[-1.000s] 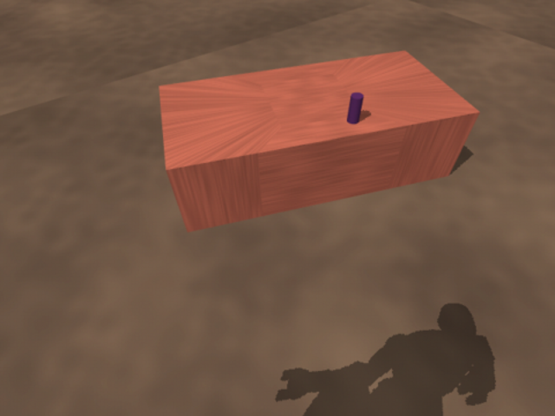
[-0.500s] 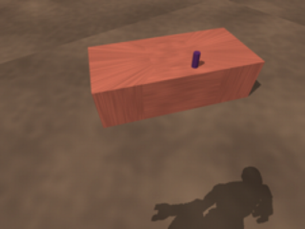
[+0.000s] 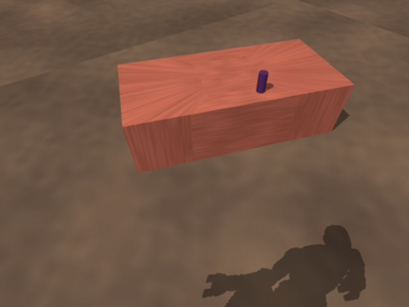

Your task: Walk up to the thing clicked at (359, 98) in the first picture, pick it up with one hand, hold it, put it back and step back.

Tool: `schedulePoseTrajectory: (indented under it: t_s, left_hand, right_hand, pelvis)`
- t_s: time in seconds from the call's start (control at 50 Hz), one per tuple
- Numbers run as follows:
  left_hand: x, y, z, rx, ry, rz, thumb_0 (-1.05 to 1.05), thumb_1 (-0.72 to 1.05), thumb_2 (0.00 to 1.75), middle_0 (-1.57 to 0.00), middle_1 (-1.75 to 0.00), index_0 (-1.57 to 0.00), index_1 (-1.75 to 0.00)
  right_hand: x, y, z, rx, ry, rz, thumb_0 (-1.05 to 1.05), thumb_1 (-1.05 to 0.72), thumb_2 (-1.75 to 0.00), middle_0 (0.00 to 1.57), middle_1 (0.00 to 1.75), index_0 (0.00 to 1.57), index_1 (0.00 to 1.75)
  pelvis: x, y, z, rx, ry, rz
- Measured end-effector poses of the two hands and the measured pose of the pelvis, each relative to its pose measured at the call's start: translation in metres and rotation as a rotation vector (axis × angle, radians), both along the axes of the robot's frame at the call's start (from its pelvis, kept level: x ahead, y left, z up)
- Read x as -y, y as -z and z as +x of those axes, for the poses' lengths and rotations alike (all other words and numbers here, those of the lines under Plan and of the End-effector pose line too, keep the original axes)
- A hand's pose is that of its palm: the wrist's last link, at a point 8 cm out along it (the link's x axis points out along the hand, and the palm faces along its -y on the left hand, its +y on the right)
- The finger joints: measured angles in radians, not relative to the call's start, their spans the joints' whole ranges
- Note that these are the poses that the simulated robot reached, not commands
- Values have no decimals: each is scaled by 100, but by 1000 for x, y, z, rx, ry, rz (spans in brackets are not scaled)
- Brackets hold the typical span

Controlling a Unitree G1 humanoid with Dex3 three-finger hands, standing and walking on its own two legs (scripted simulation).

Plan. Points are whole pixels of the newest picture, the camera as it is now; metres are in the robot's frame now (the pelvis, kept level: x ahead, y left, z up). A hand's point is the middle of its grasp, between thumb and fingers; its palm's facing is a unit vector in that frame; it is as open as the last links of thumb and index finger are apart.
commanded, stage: stand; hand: right
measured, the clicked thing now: (262, 81) +1.35 -0.29 -0.33
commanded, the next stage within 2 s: walk up in 0.12 s
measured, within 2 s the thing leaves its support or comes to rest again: neither
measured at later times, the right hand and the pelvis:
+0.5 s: hand out of the picture +0.12 -0.36 -0.16, palm faces -0.12 +0.91 -0.40, open 7.4 cm; pelvis +0.08 -0.07 -0.01, yaw +6 degrees
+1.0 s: hand (341, 204) +0.42 -0.35 -0.14, palm faces -0.20 +0.88 -0.43, open 7.4 cm; pelvis +0.28 -0.09 -0.02, yaw +11 degrees
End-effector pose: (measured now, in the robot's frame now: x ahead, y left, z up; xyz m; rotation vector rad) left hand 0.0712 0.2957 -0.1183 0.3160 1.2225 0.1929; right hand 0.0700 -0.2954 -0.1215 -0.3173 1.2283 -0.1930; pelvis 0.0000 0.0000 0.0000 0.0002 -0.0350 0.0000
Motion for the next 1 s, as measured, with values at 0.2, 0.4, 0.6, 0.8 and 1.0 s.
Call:
schedulePoseTrajectory:
  t_s: [0.2,0.4,0.6,0.8,1.0]
  left_hand:
    - [-7,-1,2,41,-17,-16,1,90,90,-20,-30,-21,-30]
    - [4,-13,39,89,-16,56,1,91,90,-20,-30,-21,-30]
    - [49,-17,37,73,-147,33,1,90,90,-20,-30,-21,-30]
    - [62,32,66,-42,-226,-28,1,90,90,-20,-30,-21,-30]
    - [70,15,187,63,-161,-22,1,91,90,-20,-30,-21,-30]
  right_hand:
    - [7,-3,-3,22,-16,-1,0,-91,-90,21,29,20,30]
    - [82,3,0,-46,-17,-63,0,-90,-90,21,30,20,30]
    - [103,-9,131,20,-176,-49,1,-91,-90,21,29,20,30]
    - [71,-10,294,185,-320,-75,0,-91,-90,21,29,20,30]
    - [93,-25,352,232,-287,-64,0,-90,-90,21,30,20,30]
  pelvis:
    - [3,4,5,-14,-20,6]
    - [50,18,43,-11,-52,17]
    - [78,8,112,-2,-136,-11]
    - [74,35,197,12,-182,4]
    - [95,24,276,22,-189,27]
